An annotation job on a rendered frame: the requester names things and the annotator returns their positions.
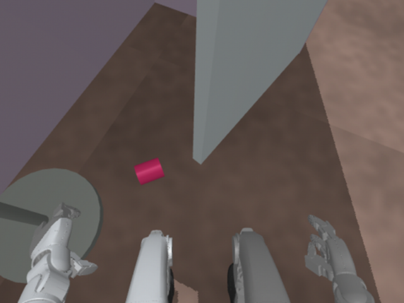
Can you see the right robot hand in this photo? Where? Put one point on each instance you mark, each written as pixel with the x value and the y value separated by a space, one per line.
pixel 335 257

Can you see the left robot arm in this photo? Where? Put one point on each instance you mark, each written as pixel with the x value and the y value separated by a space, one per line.
pixel 48 280

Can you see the can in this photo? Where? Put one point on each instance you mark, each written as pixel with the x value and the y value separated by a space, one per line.
pixel 149 171

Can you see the right robot arm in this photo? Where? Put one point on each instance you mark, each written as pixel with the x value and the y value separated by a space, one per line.
pixel 349 288

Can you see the left robot hand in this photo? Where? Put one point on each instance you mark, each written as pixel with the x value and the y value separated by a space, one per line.
pixel 57 232

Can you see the coat stand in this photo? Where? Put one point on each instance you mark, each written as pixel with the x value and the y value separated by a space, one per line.
pixel 29 201

